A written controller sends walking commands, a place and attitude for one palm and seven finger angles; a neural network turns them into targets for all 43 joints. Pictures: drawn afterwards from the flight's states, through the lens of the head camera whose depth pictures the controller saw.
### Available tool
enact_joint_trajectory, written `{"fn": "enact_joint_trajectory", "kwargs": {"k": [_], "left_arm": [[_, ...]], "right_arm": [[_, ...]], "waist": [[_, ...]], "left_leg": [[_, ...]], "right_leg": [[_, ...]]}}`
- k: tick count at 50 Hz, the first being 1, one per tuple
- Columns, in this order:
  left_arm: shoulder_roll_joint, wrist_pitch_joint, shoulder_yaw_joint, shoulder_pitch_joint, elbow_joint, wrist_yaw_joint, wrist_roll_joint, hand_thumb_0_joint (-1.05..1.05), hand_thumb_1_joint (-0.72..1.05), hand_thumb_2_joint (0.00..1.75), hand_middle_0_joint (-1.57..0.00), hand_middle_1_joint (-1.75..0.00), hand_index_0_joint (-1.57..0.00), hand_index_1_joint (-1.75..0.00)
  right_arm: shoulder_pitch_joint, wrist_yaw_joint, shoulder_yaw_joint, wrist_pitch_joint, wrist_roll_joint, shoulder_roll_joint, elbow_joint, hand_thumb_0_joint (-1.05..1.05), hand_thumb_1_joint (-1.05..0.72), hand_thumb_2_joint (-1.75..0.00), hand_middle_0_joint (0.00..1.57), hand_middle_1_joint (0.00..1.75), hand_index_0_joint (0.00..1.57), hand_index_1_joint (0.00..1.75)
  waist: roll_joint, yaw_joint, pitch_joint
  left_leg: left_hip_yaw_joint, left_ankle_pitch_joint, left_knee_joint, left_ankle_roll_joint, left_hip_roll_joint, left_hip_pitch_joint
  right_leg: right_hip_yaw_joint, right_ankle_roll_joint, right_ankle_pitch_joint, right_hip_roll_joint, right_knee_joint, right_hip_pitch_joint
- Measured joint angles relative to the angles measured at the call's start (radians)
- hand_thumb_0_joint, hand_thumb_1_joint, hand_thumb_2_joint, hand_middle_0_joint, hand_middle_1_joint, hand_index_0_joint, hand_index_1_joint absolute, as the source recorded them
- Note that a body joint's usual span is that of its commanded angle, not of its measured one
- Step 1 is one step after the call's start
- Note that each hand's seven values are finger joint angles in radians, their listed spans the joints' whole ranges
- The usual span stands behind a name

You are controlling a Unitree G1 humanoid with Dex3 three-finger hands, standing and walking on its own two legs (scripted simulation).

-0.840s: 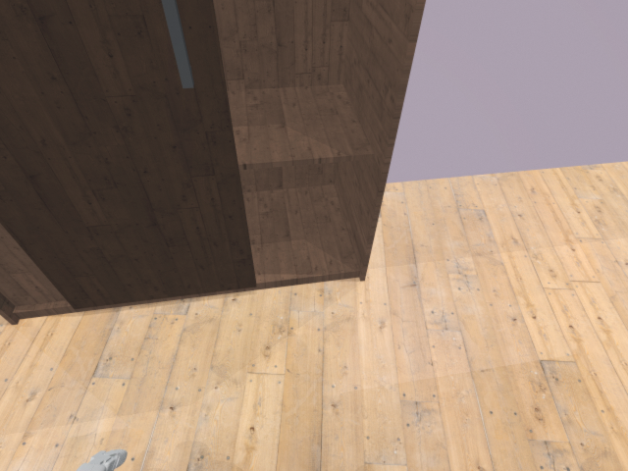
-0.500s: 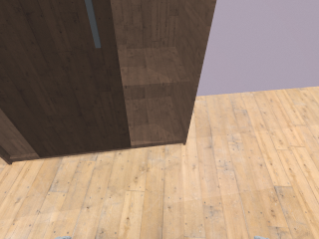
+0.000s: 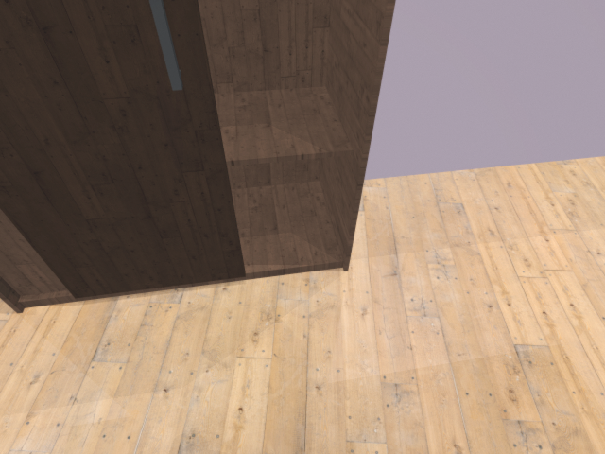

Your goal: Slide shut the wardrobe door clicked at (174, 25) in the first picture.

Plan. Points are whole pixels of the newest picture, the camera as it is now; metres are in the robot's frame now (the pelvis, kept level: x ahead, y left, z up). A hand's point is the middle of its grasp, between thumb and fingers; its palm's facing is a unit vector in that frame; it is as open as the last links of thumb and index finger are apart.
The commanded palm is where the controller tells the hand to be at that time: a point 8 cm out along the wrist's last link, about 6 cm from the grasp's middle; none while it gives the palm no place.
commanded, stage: look at it before walking up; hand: left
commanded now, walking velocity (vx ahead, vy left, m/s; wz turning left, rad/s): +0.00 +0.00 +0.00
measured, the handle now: (168, 42) +0.82 +0.33 +0.18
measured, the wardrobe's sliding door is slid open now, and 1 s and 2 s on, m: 0.40 0.40 0.40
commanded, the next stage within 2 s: turn to face it in 0.60 s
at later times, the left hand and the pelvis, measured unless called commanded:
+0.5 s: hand out of the picture +0.07 +0.24 -0.16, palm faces -0.04 -0.95 -0.32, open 7.4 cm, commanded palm none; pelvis +0.00 +0.00 +0.00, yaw +0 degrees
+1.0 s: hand out of the picture +0.06 +0.23 -0.17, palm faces +0.02 -0.96 -0.29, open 7.4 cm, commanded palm none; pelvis +0.00 +0.00 +0.00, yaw +2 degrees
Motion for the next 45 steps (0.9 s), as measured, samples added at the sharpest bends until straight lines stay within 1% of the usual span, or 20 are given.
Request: {"fn": "enact_joint_trajectory", "kwargs": {"k": [18,38,42,45], "left_arm": [[-0.001,-0.006,0.001,-0.009,0.001,-0.001,0.001,0.01,0.90,0.89,-0.20,-0.30,-0.20,-0.30],[0.005,-0.007,0.002,-0.006,0.009,0.000,0.001,0.01,0.90,0.89,-0.20,-0.30,-0.20,-0.30],[0.003,-0.001,0.005,-0.014,-0.003,0.006,0.000,0.01,0.90,0.89,-0.20,-0.30,-0.20,-0.30],[-0.010,0.008,0.006,-0.014,-0.017,0.015,-0.001,0.01,0.90,0.89,-0.20,-0.30,-0.20,-0.30]], "right_arm": [[-0.005,0.001,0.001,-0.004,-0.001,0.003,0.006,0.01,-0.90,-0.89,0.21,0.30,0.20,0.30],[-0.016,0.000,0.002,-0.005,0.001,0.002,0.008,0.01,-0.90,-0.89,0.21,0.30,0.20,0.30],[-0.017,-0.001,0.001,0.001,0.000,0.005,-0.003,0.01,-0.90,-0.89,0.21,0.30,0.20,0.30],[-0.014,-0.002,0.000,0.011,-0.001,0.018,-0.014,0.01,-0.90,-0.89,0.20,0.30,0.20,0.30]], "waist": [[-0.004,-0.001,-0.005],[-0.007,0.002,-0.002],[-0.008,-0.001,0.001],[-0.008,-0.002,0.002]], "left_leg": [[0.002,0.012,-0.014,-0.007,0.009,-0.001],[0.002,0.008,-0.023,-0.004,0.007,0.011],[-0.008,0.004,-0.006,-0.003,0.001,-0.005],[-0.018,-0.005,0.022,-0.002,-0.005,-0.028]], "right_leg": [[0.002,-0.006,0.015,0.009,-0.016,-0.001],[0.002,-0.003,0.014,0.007,-0.031,0.013],[-0.008,0.000,0.005,0.000,-0.012,0.001],[-0.018,0.003,-0.009,-0.006,0.016,-0.018]]}}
